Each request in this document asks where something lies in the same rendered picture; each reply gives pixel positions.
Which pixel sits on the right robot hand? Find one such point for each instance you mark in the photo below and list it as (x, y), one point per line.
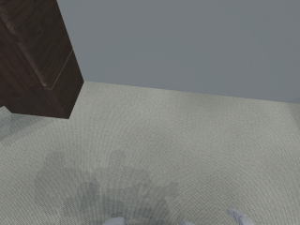
(239, 217)

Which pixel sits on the cupboard door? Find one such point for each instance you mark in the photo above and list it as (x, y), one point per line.
(17, 77)

